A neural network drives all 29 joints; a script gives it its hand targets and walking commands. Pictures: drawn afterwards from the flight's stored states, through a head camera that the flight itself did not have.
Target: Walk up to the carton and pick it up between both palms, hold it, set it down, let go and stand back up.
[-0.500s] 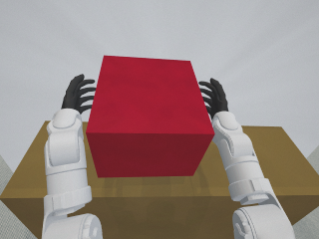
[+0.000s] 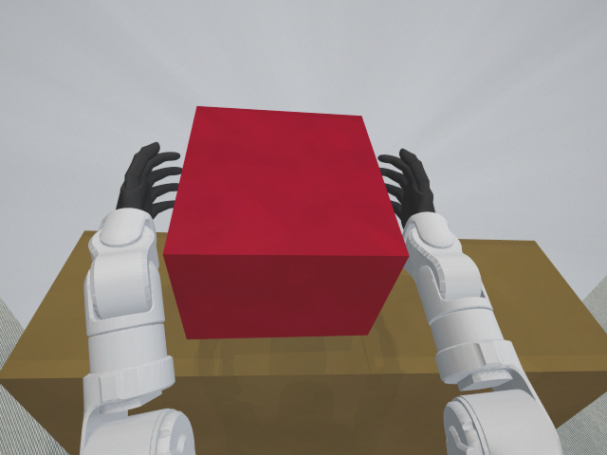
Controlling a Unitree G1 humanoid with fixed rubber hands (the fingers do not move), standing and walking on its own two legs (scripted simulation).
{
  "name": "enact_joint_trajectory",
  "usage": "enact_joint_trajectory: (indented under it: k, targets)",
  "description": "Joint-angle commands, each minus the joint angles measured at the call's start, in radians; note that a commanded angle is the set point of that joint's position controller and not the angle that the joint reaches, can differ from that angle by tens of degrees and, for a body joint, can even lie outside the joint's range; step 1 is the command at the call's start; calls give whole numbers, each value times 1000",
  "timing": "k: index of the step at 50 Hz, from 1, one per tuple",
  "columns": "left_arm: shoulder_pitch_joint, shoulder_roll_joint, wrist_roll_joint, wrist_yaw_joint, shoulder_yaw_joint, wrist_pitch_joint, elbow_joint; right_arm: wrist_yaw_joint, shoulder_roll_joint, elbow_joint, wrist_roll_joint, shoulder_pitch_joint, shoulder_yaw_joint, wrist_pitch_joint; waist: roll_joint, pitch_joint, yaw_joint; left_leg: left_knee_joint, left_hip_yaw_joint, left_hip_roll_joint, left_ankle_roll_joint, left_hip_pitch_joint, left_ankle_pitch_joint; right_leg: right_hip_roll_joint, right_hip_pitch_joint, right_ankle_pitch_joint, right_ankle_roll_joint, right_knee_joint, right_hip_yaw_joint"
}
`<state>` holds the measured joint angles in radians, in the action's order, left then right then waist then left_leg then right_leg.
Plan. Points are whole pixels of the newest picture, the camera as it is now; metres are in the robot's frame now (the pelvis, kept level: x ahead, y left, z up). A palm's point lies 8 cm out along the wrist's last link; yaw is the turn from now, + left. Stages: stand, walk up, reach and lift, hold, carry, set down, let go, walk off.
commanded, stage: hold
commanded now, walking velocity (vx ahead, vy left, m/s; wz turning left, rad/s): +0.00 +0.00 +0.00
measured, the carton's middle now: (281, 218) +0.41 +0.01 +0.14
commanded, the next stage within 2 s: set down in 0.54 s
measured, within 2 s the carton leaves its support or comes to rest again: neither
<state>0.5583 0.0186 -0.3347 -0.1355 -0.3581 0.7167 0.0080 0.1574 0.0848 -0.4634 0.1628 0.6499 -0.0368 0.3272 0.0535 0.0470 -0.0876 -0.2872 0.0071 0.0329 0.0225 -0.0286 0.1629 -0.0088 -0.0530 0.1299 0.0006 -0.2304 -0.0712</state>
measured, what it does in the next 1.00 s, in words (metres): stands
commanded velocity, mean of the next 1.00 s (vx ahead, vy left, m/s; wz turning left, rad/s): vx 0.00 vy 0.00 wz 0.00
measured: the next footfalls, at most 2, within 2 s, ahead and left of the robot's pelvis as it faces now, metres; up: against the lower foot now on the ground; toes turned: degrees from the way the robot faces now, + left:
none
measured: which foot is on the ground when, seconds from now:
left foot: down 0.00-1.00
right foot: down 0.00-1.00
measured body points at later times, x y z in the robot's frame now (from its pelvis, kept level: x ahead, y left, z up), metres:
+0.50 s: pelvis +0.00 +0.00 +0.00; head -0.04 +0.03 +0.45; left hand +0.37 +0.18 +0.20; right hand +0.37 -0.16 +0.19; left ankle +0.01 +0.13 -0.75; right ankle +0.01 -0.12 -0.75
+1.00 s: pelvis +0.01 +0.00 +0.00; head -0.04 +0.03 +0.45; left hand +0.38 +0.19 +0.21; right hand +0.39 -0.16 +0.20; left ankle +0.01 +0.13 -0.75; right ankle +0.01 -0.12 -0.75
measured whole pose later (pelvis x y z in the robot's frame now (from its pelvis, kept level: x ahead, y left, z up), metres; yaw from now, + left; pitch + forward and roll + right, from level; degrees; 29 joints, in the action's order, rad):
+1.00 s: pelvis +0.01 +0.00 +0.00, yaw +1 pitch -10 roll +0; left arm 0.62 0.04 -0.38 -0.19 -0.42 0.50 -0.16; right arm 0.11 0.01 -0.55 -0.02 0.64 -0.18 0.09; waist 0.06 0.05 -0.06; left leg -0.27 0.01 0.02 0.02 -0.06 0.17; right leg -0.02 -0.08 0.16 0.01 -0.24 -0.08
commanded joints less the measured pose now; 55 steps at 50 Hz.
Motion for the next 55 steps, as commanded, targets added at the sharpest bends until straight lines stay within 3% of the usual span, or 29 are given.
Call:
enact_joint_trajectory:
  k: [1, 13, 32, 36, 40, 44, 48, 55]
  targets:
    - [440, 369, 136, -122, 427, -28, 22, -117, -458, 245, 68, 541, 311, -54, -47, -272, -4, 27, -74, -77, 9, 11, -186, 53, -100, -162, 26, -3, -30]
    - [441, 377, 135, -117, 431, -25, 16, -130, -445, 233, 62, 546, 293, -59, -58, -271, -6, 27, -71, -70, 14, -4, -188, 59, -74, -115, 16, 2, -38]
    - [450, 365, 150, -122, 441, -57, 44, -115, -461, 289, 62, 561, 313, -91, -54, -310, -4, 9, -74, -82, 16, -10, -222, 55, -120, -205, 30, -17, -39]
    - [467, 356, 146, -128, 427, -128, -9, -124, -451, 280, 8, 577, 276, -163, -60, -306, 6, 20, -78, -80, 12, -11, -155, 47, -108, -159, 31, -18, -53]
    - [445, 339, 81, -145, 338, -190, -136, -153, -433, 165, -98, 526, 191, -235, -39, -186, 22, 75, -84, -65, -21, 39, 0, 30, -61, 13, 21, 11, -55]
    - [436, 324, 40, -168, 270, -216, -183, -170, -405, 94, -158, 485, 132, -281, -20, -118, 23, 94, -90, -60, -34, 71, 28, 23, -68, 68, 16, 23, -54]
    - [414, 335, 43, -164, 289, -246, -174, -164, -387, 71, -181, 439, 123, -331, -26, -124, 10, 77, -92, -55, -16, 20, -51, 27, -73, 13, 22, 20, -73]
    - [351, 382, 116, -94, 486, -341, -49, -142, -384, 160, -144, 402, 228, -461, -78, -351, -10, -58, -78, -61, 68, -172, -463, 69, -109, -304, 24, -30, -115]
